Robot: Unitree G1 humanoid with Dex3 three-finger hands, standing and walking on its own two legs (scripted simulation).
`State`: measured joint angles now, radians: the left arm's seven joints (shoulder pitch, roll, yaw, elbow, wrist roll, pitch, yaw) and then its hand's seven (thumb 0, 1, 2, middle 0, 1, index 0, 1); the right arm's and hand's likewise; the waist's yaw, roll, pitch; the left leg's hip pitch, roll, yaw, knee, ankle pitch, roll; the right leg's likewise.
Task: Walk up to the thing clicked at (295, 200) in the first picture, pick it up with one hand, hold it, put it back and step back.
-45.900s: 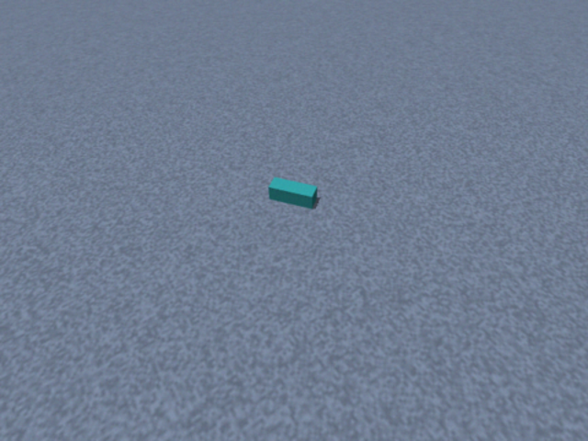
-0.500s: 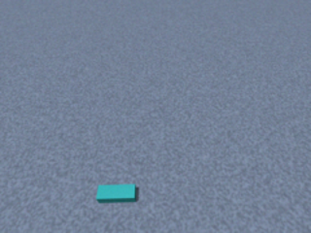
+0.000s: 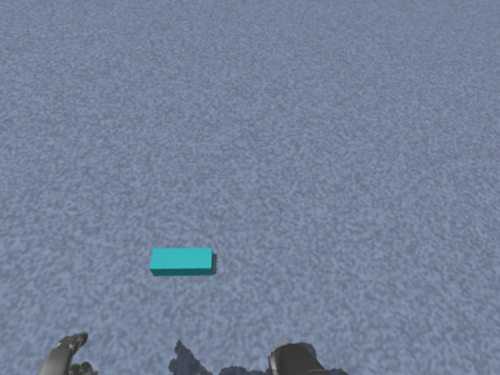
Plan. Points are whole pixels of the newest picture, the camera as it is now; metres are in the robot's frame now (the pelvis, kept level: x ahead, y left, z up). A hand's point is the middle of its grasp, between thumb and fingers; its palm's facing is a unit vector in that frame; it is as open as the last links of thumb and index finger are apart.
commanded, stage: step back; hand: left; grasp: from above
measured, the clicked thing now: (182, 262) +0.57 +0.21 -0.71
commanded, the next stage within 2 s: none
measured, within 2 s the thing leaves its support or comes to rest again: neither
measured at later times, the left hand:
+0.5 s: hand out of the picture +0.04 +0.25 -0.12, palm faces -0.07 -0.91 -0.40, open 7.4 cm
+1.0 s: hand out of the picture -0.16 +0.27 -0.15, palm faces -0.11 -0.92 -0.38, open 7.4 cm
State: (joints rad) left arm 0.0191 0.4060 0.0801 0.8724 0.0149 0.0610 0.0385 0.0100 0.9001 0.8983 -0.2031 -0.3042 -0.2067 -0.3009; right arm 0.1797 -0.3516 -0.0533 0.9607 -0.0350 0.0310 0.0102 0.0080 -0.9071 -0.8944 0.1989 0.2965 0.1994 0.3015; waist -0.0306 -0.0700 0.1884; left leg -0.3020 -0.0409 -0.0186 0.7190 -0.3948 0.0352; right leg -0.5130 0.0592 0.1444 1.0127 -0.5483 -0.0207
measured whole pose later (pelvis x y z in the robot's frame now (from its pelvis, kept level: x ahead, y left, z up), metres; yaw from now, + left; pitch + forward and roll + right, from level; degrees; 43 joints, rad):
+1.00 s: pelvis -0.25 +0.00 +0.01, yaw -7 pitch -2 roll -1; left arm 0.21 0.41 0.09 0.85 0.02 0.07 0.01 0.01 0.90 0.90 -0.20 -0.30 -0.21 -0.30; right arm 0.08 -0.37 -0.05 0.80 -0.03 0.02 -0.01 0.01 -0.90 -0.89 0.20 0.30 0.20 0.30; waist 0.03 -0.04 0.19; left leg -0.41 0.05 0.01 0.60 -0.16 0.00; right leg -0.27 0.02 0.09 0.83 -0.48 0.03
